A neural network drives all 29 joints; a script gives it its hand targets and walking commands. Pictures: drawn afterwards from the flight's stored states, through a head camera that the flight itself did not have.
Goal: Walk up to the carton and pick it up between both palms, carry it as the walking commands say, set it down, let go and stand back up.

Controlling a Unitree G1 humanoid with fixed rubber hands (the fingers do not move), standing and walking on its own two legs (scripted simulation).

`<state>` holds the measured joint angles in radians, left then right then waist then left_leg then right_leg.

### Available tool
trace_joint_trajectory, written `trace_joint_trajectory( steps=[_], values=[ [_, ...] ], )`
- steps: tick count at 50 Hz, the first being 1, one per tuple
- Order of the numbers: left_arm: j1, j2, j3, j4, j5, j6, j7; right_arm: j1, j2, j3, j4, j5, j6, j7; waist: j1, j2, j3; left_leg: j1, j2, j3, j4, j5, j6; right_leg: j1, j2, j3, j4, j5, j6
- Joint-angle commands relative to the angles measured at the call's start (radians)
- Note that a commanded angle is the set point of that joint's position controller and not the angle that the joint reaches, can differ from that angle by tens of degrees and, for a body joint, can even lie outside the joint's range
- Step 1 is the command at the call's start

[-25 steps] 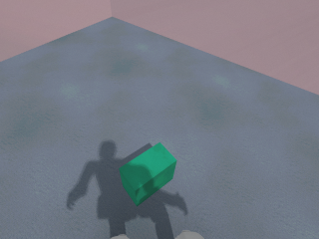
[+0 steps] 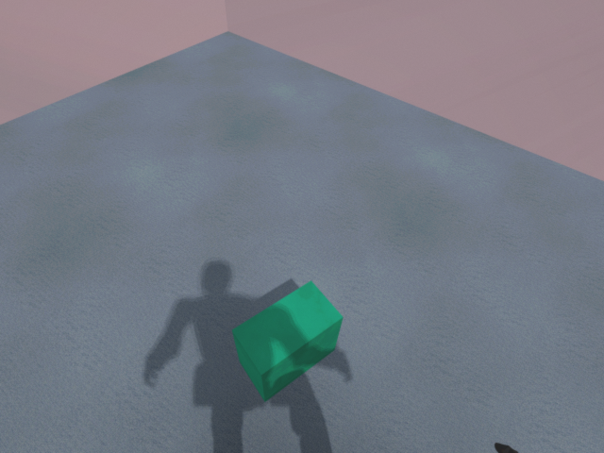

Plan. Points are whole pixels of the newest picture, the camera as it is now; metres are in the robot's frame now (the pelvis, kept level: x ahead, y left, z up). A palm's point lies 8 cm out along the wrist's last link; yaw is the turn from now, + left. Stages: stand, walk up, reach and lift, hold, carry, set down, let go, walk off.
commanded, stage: walk up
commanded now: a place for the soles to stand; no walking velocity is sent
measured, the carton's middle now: (288, 341) +0.54 +0.02 -0.62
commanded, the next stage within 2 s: none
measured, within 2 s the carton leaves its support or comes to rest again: neither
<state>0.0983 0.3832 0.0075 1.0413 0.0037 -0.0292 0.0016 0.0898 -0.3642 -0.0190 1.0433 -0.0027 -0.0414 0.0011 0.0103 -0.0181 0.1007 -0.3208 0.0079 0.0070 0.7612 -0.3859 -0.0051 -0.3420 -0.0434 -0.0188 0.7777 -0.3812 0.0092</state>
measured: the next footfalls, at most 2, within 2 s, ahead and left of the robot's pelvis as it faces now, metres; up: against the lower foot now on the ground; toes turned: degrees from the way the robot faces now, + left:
right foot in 0.58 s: +0.15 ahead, -0.22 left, +0.00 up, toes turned +8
left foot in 0.80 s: +0.14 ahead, +0.00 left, +0.00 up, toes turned +20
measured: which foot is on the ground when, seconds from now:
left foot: down 0.00-0.58, up 0.60-0.78, down 0.80-1.00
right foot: down 0.00-0.30, up 0.32-0.56, down 0.58-0.78, up 0.80-1.00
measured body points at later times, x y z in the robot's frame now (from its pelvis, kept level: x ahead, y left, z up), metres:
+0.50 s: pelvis +0.02 -0.05 +0.00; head +0.05 -0.02 +0.45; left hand +0.15 +0.30 -0.09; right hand +0.05 -0.38 -0.10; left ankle +0.02 +0.13 -0.71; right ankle +0.07 -0.19 -0.68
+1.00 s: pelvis +0.09 -0.16 -0.03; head +0.09 -0.10 +0.42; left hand +0.06 +0.18 -0.16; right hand +0.24 -0.49 -0.07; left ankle +0.11 -0.01 -0.71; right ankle +0.21 -0.31 -0.66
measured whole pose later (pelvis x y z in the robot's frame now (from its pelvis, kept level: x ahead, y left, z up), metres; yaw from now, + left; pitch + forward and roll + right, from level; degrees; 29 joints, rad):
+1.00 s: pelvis +0.09 -0.16 -0.03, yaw +21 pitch -5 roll -1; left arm 0.22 0.50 0.12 0.79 0.05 0.10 -0.10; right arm 0.39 -0.44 -0.06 0.86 -0.04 -0.11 -0.10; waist 0.00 -0.14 0.14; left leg -0.48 0.02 -0.04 0.94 -0.39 0.01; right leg -0.60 -0.10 0.04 1.21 -0.44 0.00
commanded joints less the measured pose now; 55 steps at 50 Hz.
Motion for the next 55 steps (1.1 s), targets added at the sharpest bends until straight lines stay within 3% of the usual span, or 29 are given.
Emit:
trace_joint_trajectory(
  steps=[1, 3, 6, 10, 15, 16, 17, 18, 20, 26, 27, 28, 29, 30, 31, 33, 35, 36, 38, 39, 40, 41, 42, 43, 48, 49, 52, 54, 55],
  values=[
    [-0.029, 0.192, 0.046, -0.057, -0.003, -0.018, 0.013, 0.014, -0.284, -0.054, -0.038, -0.009, -0.023, -0.012, -0.005, 0.094, -0.103, 0.067, 0.223, -0.31, -0.298, 0.143, 0.178, -0.019, 0.006, 0.029, -0.059, 0.069, -0.049],
    [-0.022, 0.196, 0.047, -0.063, -0.007, -0.016, 0.011, -0.003, -0.315, -0.062, -0.039, -0.013, -0.022, -0.011, 0.008, 0.171, -0.098, 0.041, 0.223, -0.278, -0.295, 0.187, 0.169, 0.001, 0.009, 0.02, -0.091, 0.065, -0.056],
    [-0.012, 0.225, 0.063, -0.035, -0.001, -0.03, 0.008, -0.034, -0.259, -0.046, -0.037, -0.01, -0.01, -0.009, 0.014, 0.083, -0.13, -0.008, 0.121, -0.133, -0.209, 0.223, 0.078, 0.122, -0.041, 0.098, -0.213, 0.164, -0.091],
    [-0.033, 0.258, 0.055, -0.04, 0.004, -0.032, 0.013, -0.025, -0.196, -0.037, -0.017, 0.005, -0.002, -0.013, -0.016, -0.075, -0.118, 0.04, 0.039, -0.032, -0.134, 0.146, 0.042, 0.117, -0.184, 0.246, -0.315, 0.242, -0.158],
    [-0.065, 0.2, 0.047, -0.037, -0.005, -0.015, 0.012, -0.002, -0.25, -0.046, 0.008, -0.001, -0.014, -0.011, -0.009, 0.047, -0.155, 0.15, 0.151, -0.174, -0.304, 0.33, 0.113, 0.116, -0.04, 0.053, -0.206, 0.251, -0.053],
    [-0.165, 0.283, 0.136, -0.183, 0.058, 0.021, -0.029, 0.262, -0.405, -0.116, 0.01, 0.021, -0.03, -0.039, -0.069, -0.026, -0.127, 0.183, 0.256, -0.475, -0.364, 0.185, 0.196, -0.057, 0.022, 0.019, 0.033, -0.071, -0.045],
    [-0.2, 0.244, 0.134, -0.24, 0.067, 0.031, -0.039, 0.322, -0.48, -0.144, 0.019, 0.017, -0.042, -0.058, -0.098, 0.133, -0.078, 0.369, 0.335, -0.671, -0.411, 0.155, 0.278, -0.335, 0.043, 0.06, 0.176, -0.275, -0.029],
    [-0.203, 0.225, 0.134, -0.27, 0.065, 0.041, -0.048, 0.322, -0.455, -0.149, -0.006, 0.014, -0.056, -0.073, -0.091, 0.104, -0.05, 0.442, 0.386, -0.704, -0.386, 0.118, 0.315, -0.486, -0.037, 0.148, 0.287, -0.207, -0.027],
    [-0.182, 0.21, 0.137, -0.297, 0.053, 0.049, -0.062, 0.336, -0.399, -0.146, -0.055, 0.006, -0.069, -0.092, -0.072, 0.008, -0.068, 0.413, 0.34, -0.619, -0.34, 0.216, 0.283, -0.482, -0.079, 0.178, 0.302, -0.107, -0.009],
    [-0.097, 0.226, 0.176, -0.361, 0.053, 0.061, -0.102, 0.244, -0.416, -0.152, -0.163, -0.02, -0.067, -0.088, -0.013, 0.163, -0.081, -0.002, 0.241, -0.507, -0.289, 0.117, 0.242, -0.164, -0.013, 0.087, 0.145, -0.122, -0.015],
    [-0.031, 0.239, 0.183, -0.368, 0.049, 0.064, -0.105, 0.18, -0.429, -0.163, -0.192, -0.025, -0.066, -0.085, 0.029, 0.212, -0.137, -0.061, 0.216, -0.486, -0.259, 0.035, 0.238, -0.054, -0.003, 0.069, 0.113, -0.116, -0.022],
    [0.049, 0.238, 0.195, -0.349, 0.051, 0.057, -0.102, 0.143, -0.407, -0.149, -0.203, -0.037, -0.061, -0.089, 0.094, 0.192, -0.149, -0.229, 0.16, -0.368, -0.152, 0.082, 0.204, 0.156, 0.025, 0.016, 0.012, -0.08, -0.041],
    [0.171, 0.284, 0.211, -0.33, 0.063, 0.047, -0.093, 0.1, -0.341, -0.121, -0.222, -0.04, -0.058, -0.091, 0.167, 0.063, -0.16, -0.458, 0.069, -0.293, 0.032, -0.017, 0.15, 0.407, 0.026, 0.064, -0.105, -0.13, -0.065],
    [0.239, 0.397, 0.219, -0.336, 0.079, 0.04, -0.079, 0.078, -0.272, -0.085, -0.265, -0.027, -0.067, -0.108, 0.22, -0.4, -0.144, -0.699, -0.094, -0.047, 0.403, -0.129, 0.078, 0.43, -0.28, 0.543, -0.499, -0.515, -0.176],
    [0.128, 0.398, 0.218, -0.367, 0.057, 0.036, -0.077, 0.117, -0.304, -0.093, -0.229, -0.009, -0.061, -0.127, 0.124, -0.274, -0.104, -0.648, -0.023, -0.089, 0.554, -0.213, 0.06, 0.293, -0.388, 0.681, -0.621, -0.512, -0.224],
    [0.035, 0.342, 0.2, -0.388, 0.034, 0.046, -0.073, 0.231, -0.369, -0.117, -0.15, -0.004, -0.069, -0.106, 0.026, -0.137, -0.078, -0.418, 0.074, -0.051, 0.469, -0.127, 0.039, 0.136, -0.353, 0.457, -0.487, -0.378, -0.286],
    [0.003, 0.296, 0.174, -0.4, 0.041, 0.048, -0.066, 0.285, -0.348, -0.121, -0.111, -0.004, -0.061, -0.083, -0.002, -0.178, 0.006, -0.275, 0.071, -0.004, 0.295, -0.149, 0.04, 0.028, -0.259, 0.268, -0.424, -0.264, -0.256],
    [-0.001, 0.304, 0.171, -0.411, 0.053, 0.046, -0.065, 0.323, -0.352, -0.128, -0.101, -0.002, -0.055, -0.075, -0.011, -0.182, 0.024, -0.171, 0.055, 0.038, 0.214, -0.141, 0.053, -0.058, -0.272, 0.264, -0.419, -0.189, -0.267],
    [-0.036, 0.298, 0.157, -0.422, 0.061, 0.064, -0.074, 0.467, -0.321, -0.132, -0.071, 0.011, -0.058, -0.069, -0.064, -0.177, -0.015, 0.07, 0.009, 0.099, 0.019, -0.013, 0.059, -0.169, -0.169, 0.099, -0.312, -0.251, -0.232],
    [-0.061, 0.252, 0.147, -0.431, 0.072, 0.079, -0.075, 0.605, -0.328, -0.152, -0.048, -0.005, -0.064, -0.081, -0.149, -0.051, -0.065, 0.268, 0.011, 0.043, -0.088, -0.024, 0.083, -0.302, -0.131, 0.025, -0.082, -0.311, -0.198],
    [-0.058, 0.168, 0.13, -0.468, 0.067, 0.066, -0.074, 0.688, -0.407, -0.171, -0.049, -0.026, -0.078, -0.105, -0.189, 0.23, -0.1, 0.408, 0.139, -0.235, -0.263, -0.216, 0.138, -0.444, -0.059, -0.067, 0.268, -0.144, -0.13],
    [-0.092, 0.155, 0.118, -0.529, 0.058, 0.068, -0.073, 0.618, -0.501, -0.176, -0.138, -0.035, -0.088, -0.123, -0.149, 0.287, -0.087, 0.357, 0.415, -0.905, -0.475, -0.356, 0.259, -0.673, 0.018, 0.034, 0.469, -0.182, -0.058],
    [-0.1, 0.288, 0.147, -0.497, 0.057, 0.082, -0.073, 0.512, -0.516, -0.167, -0.188, 0.002, -0.089, -0.131, -0.095, 0.0, -0.054, 0.252, 0.474, -0.889, -0.431, -0.234, 0.294, -0.619, -0.072, 0.151, 0.513, -0.159, -0.026],
    [-0.027, 0.295, 0.158, -0.457, 0.039, 0.084, -0.07, 0.454, -0.475, -0.156, -0.199, 0.007, -0.089, -0.133, -0.044, -0.017, -0.044, 0.195, 0.441, -0.754, -0.357, -0.148, 0.297, -0.549, -0.093, 0.166, 0.534, -0.119, -0.023],
    [0.106, 0.272, 0.168, -0.365, 0.043, 0.093, -0.093, 0.34, -0.449, -0.151, -0.244, -0.035, -0.085, -0.123, -0.022, 0.224, -0.049, -0.07, 0.234, -0.432, -0.252, -0.153, 0.245, -0.367, -0.081, 0.077, 0.437, -0.064, 0.002],
    [0.08, 0.286, 0.172, -0.361, 0.051, 0.098, -0.1, 0.342, -0.465, -0.156, -0.253, -0.036, -0.089, -0.123, -0.038, 0.16, -0.038, -0.13, 0.232, -0.48, -0.266, -0.257, 0.246, -0.341, -0.079, 0.066, 0.448, -0.048, 0.002],
    [0.148, 0.263, 0.164, -0.315, 0.028, 0.102, -0.09, 0.229, -0.478, -0.153, -0.259, -0.048, -0.074, -0.115, -0.001, 0.282, -0.052, -0.234, 0.195, -0.427, -0.248, -0.341, 0.224, -0.226, -0.058, 0.011, 0.367, -0.041, -0.006],
    [0.149, 0.271, 0.172, -0.288, 0.025, 0.086, -0.075, 0.228, -0.466, -0.146, -0.232, -0.047, -0.055, -0.104, 0.004, 0.252, -0.044, -0.31, 0.178, -0.437, -0.223, -0.347, 0.217, -0.119, -0.023, -0.022, 0.27, -0.126, -0.012],
    [0.243, 0.256, 0.17, -0.255, 0.016, 0.074, -0.068, 0.139, -0.437, -0.132, -0.24, -0.046, -0.04, -0.09, 0.075, 0.248, -0.065, -0.371, 0.132, -0.344, -0.159, -0.331, 0.181, 0.023, 0.016, -0.071, 0.139, -0.117, -0.022]
  ],
)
